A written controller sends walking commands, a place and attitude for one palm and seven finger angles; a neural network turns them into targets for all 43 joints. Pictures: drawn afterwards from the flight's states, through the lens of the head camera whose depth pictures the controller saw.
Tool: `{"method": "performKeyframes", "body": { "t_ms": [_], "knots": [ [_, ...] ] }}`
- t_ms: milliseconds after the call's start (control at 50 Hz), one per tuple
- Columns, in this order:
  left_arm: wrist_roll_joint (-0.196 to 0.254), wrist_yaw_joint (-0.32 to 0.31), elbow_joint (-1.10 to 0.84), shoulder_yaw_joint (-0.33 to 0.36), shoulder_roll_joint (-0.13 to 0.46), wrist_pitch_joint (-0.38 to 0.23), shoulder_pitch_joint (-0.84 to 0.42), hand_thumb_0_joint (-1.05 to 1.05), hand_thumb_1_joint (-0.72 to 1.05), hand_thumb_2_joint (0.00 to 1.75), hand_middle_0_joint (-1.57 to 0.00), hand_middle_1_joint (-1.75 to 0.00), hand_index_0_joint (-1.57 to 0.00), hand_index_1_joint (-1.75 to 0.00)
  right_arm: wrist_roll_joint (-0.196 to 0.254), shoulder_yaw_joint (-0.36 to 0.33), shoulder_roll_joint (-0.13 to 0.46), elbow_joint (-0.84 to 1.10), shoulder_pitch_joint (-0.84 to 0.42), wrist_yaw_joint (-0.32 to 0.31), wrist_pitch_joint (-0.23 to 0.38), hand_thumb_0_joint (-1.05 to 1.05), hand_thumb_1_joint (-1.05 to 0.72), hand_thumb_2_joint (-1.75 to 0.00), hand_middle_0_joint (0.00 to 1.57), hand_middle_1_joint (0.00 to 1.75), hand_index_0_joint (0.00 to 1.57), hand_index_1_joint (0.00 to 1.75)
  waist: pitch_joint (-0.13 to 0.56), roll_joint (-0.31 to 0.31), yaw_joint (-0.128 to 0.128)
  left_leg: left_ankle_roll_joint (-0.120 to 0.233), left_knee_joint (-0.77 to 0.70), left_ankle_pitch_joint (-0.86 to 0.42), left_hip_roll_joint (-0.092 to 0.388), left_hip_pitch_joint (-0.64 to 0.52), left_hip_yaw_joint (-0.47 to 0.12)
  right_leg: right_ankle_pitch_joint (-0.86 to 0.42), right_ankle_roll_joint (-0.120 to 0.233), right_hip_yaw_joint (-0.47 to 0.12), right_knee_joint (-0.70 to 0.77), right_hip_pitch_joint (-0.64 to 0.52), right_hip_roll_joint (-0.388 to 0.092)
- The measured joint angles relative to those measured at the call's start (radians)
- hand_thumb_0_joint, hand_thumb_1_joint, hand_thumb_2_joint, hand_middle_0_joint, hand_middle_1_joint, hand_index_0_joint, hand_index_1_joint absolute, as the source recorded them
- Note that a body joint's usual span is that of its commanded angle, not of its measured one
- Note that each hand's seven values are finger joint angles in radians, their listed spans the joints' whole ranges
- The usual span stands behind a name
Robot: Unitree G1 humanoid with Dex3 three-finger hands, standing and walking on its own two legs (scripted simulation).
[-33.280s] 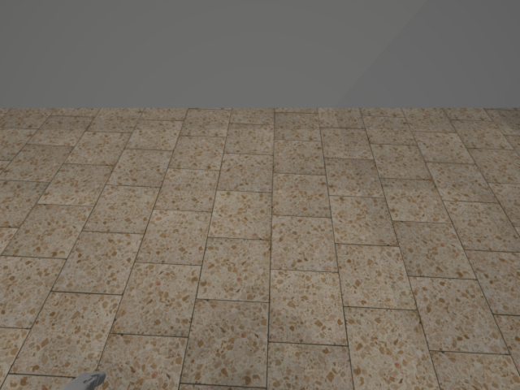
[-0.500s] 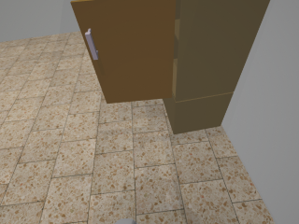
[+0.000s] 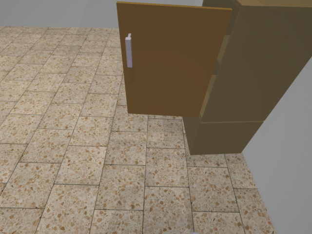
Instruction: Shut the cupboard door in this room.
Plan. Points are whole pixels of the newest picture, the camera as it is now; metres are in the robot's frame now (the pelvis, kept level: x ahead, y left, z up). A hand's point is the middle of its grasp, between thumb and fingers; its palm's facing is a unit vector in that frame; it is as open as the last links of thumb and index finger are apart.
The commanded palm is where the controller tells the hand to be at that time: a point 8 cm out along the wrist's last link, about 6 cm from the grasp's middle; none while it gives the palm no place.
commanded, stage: take the last steps up to it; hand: left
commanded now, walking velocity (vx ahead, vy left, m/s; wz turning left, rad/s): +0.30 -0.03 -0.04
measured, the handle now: (129, 50) +0.77 +0.19 +0.06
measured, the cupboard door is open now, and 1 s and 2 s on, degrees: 84 84 84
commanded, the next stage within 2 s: come to a stop and stand still in 0.58 s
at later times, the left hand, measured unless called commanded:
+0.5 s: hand (123, 205) +0.23 +0.12 -0.16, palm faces +0.04 -0.97 -0.22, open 7.2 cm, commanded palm none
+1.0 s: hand (118, 189) +0.29 +0.15 -0.18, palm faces +0.06 -0.98 -0.20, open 7.4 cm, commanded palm none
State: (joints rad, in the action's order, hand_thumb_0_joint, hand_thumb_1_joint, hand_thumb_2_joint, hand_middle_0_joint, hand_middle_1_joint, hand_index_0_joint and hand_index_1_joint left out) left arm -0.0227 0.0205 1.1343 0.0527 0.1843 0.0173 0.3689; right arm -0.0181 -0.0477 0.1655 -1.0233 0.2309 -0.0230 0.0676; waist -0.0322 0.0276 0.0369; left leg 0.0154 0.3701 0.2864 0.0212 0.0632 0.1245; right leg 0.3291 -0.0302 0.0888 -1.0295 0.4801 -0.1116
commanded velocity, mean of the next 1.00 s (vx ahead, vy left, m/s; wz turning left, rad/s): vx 0.07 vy -0.03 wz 0.01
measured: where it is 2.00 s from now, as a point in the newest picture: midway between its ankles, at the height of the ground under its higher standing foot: outside the picture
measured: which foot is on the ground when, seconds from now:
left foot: down 0.00-0.26, up 0.28-0.72, down 0.74-1.00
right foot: up 0.00-0.24, down 0.26-0.74, up 0.76-1.00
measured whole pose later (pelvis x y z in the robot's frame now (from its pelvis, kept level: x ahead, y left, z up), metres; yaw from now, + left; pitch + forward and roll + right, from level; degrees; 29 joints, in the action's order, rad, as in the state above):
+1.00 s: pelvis +0.27 -0.03 +0.00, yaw -1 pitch +0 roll -1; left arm -0.01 -0.03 1.07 0.06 0.18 0.05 0.22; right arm -0.02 -0.04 0.14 -1.04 0.07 -0.05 0.00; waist -0.11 0.02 0.03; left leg 0.03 0.46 0.20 0.06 0.25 0.15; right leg 0.48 -0.04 0.02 -0.96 0.41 -0.05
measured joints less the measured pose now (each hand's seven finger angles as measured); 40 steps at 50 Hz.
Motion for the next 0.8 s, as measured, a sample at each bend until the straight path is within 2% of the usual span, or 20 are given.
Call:
{"method": "performKeyframes", "body": {
  "t_ms": [60, 100, 160, 220, 260, 300, 340, 380, 420, 480, 620, 680, 720, 740, 800],
  "knots": [
    [0.001, 0.005, -0.044, 0.004, 0.003, -0.005, -0.068, 0.01, 0.91, 0.9, -0.2, -0.3, -0.2, -0.3, 0.0, 0.005, 0.002, -0.033, 0.05, 0.001, -0.002, -0.02, -0.95, -0.9, 0.2, 0.3, 0.2, 0.3, -0.004, 0.006, -0.004, -0.003, -0.048, 0.001, -0.01, -0.048, 0.003, -0.066, -0.01, -0.001, 0.022, 0.065, -0.011],
    [0.003, 0.007, -0.071, 0.006, 0.003, -0.007, -0.117, 0.01, 0.91, 0.9, -0.2, -0.3, -0.2, -0.3, -0.002, 0.006, -0.001, -0.057, 0.084, 0.002, -0.006, -0.01, -0.94, -0.9, 0.2, 0.3, 0.2, 0.3, -0.01, 0.006, -0.011, -0.01, -0.065, 0.011, -0.012, -0.074, 0.003, -0.096, -0.011, 0.001, 0.087, 0.082, -0.016],
    [0.007, 0.011, -0.106, 0.007, 0.004, -0.012, -0.185, 0.01, 0.91, 0.9, -0.2, -0.3, -0.2, -0.3, -0.008, 0.006, -0.007, -0.086, 0.125, 0.003, -0.012, 0.0, -0.93, -0.9, 0.2, 0.29, 0.2, 0.3, -0.027, -0.003, -0.031, -0.027, -0.062, 0.045, -0.006, -0.107, 0.004, -0.116, -0.001, 0.01, 0.224, 0.07, -0.012],
    [0.008, 0.014, -0.133, 0.007, 0.006, -0.024, -0.235, 0.01, 0.91, 0.9, -0.2, -0.3, -0.2, -0.3, -0.011, 0.003, -0.009, -0.112, 0.158, 0.005, -0.021, 0.0, -0.92, -0.9, 0.2, 0.29, 0.2, 0.3, -0.044, -0.022, -0.055, -0.054, -0.017, 0.109, 0.016, -0.129, 0.011, -0.116, 0.023, 0.03, 0.349, 0.016, 0.012],
    [0.004, 0.014, -0.15, 0.006, 0.014, -0.052, -0.253, 0.01, 0.91, 0.9, -0.2, -0.3, -0.2, -0.3, -0.007, 0.002, -0.012, -0.128, 0.184, 0.009, -0.027, 0.0, -0.92, -0.9, 0.2, 0.29, 0.2, 0.3, -0.051, -0.032, -0.061, -0.059, 0.125, 0.184, 0.042, -0.095, 0.006, -0.183, 0.057, 0.044, 0.43, -0.044, 0.032],
    [0.007, 0.005, -0.155, 0.006, 0.01, -0.081, -0.268, 0.01, 0.91, 0.9, -0.2, -0.3, -0.2, -0.3, 0.005, 0.002, -0.009, -0.139, 0.171, 0.015, -0.043, 0.01, -0.91, -0.9, 0.2, 0.29, 0.2, 0.3, -0.071, -0.047, -0.06, -0.031, 0.463, 0.228, 0.048, 0.036, -0.052, -0.156, 0.091, 0.057, 0.364, -0.039, 0.045],
    [0.012, -0.002, -0.152, 0.002, 0.002, -0.082, -0.265, 0.0, 0.91, 0.9, -0.2, -0.3, -0.2, -0.3, 0.007, -0.003, -0.002, -0.135, 0.146, 0.019, -0.056, 0.01, -0.91, -0.9, 0.2, 0.29, 0.2, 0.3, -0.077, -0.058, -0.061, -0.011, 0.735, 0.192, 0.041, 0.174, -0.093, -0.105, 0.102, 0.068, 0.371, -0.073, 0.057],
    [0.013, -0.011, -0.142, -0.002, -0.011, -0.074, -0.247, 0.0, 0.91, 0.9, -0.2, -0.3, -0.2, -0.3, 0.0, -0.006, 0.007, -0.119, 0.115, 0.022, -0.061, 0.01, -0.91, -0.9, 0.2, 0.29, 0.19, 0.3, -0.07, -0.067, -0.061, -0.008, 0.833, 0.109, 0.054, 0.285, -0.095, -0.107, 0.097, 0.076, 0.429, -0.119, 0.071],
    [0.011, -0.017, -0.125, -0.006, -0.023, -0.07, -0.22, 0.0, 0.91, 0.9, -0.2, -0.3, -0.2, -0.3, -0.006, -0.007, 0.012, -0.096, 0.082, 0.024, -0.062, 0.01, -0.91, -0.9, 0.2, 0.29, 0.19, 0.3, -0.056, -0.069, -0.063, -0.017, 0.815, 0.051, 0.072, 0.364, -0.088, -0.122, 0.098, 0.081, 0.493, -0.163, 0.083],
    [0.011, -0.029, -0.099, 0.002, -0.024, -0.073, -0.176, 0.0, 0.93, 0.9, -0.2, -0.3, -0.2, -0.3, -0.009, -0.007, 0.009, -0.063, 0.043, 0.028, -0.059, 0.01, -0.91, -0.9, 0.19, 0.29, 0.19, 0.3, -0.031, -0.062, -0.057, -0.032, 0.7, 0.01, 0.091, 0.428, -0.079, -0.133, 0.102, 0.084, 0.573, -0.22, 0.098],
    [0.005, -0.019, -0.046, -0.009, -0.03, -0.076, -0.091, 0.0, 0.92, 0.9, -0.2, -0.3, -0.2, -0.3, -0.006, -0.005, 0.013, -0.036, -0.031, 0.032, -0.053, 0.01, -0.93, -0.9, 0.19, 0.29, 0.19, 0.3, -0.007, -0.047, -0.018, -0.047, 0.398, -0.028, 0.085, 0.408, -0.052, -0.107, 0.083, 0.093, 0.658, -0.326, 0.111],
    [0.004, -0.018, -0.026, -0.01, -0.035, -0.071, -0.061, 0.01, 0.92, 0.9, -0.2, -0.3, -0.2, -0.3, -0.004, 0.001, 0.011, -0.03, -0.052, 0.034, -0.045, 0.01, -0.93, -0.9, 0.19, 0.29, 0.19, 0.3, -0.009, -0.035, 0.0, -0.041, 0.286, -0.036, 0.068, 0.352, -0.037, -0.067, 0.064, 0.097, 0.642, -0.354, 0.103],
    [0.008, -0.021, -0.013, -0.011, -0.038, -0.063, -0.04, 0.01, 0.91, 0.9, -0.2, -0.3, -0.2, -0.3, -0.004, 0.009, 0.009, -0.026, -0.06, 0.032, -0.032, 0.01, -0.93, -0.9, 0.19, 0.29, 0.19, 0.3, -0.01, -0.029, 0.007, -0.037, 0.181, -0.093, 0.056, 0.285, -0.026, -0.024, 0.047, 0.098, 0.602, -0.362, 0.096],
    [0.01, -0.024, -0.007, -0.013, -0.038, -0.058, -0.03, 0.01, 0.91, 0.9, -0.2, -0.3, -0.2, -0.3, -0.005, 0.013, 0.006, -0.026, -0.064, 0.028, -0.022, 0.01, -0.92, -0.9, 0.19, 0.29, 0.19, 0.3, -0.011, -0.023, 0.009, -0.024, 0.151, -0.124, 0.05, 0.259, -0.021, 0.006, 0.037, 0.094, 0.56, -0.355, 0.088],
    [0.02, -0.042, 0.015, -0.025, -0.033, -0.034, -0.036, 0.01, 0.91, 0.9, -0.2, -0.3, -0.2, -0.3, 0.0, 0.035, -0.025, -0.036, -0.089, 0.007, -0.017, 0.01, -0.92, -0.9, 0.19, 0.29, 0.19, 0.3, -0.028, 0.021, 0.02, 0.019, 0.169, -0.056, 0.02, 0.229, 0.011, 0.141, 0.011, 0.033, 0.41, -0.308, 0.054]
  ]
}}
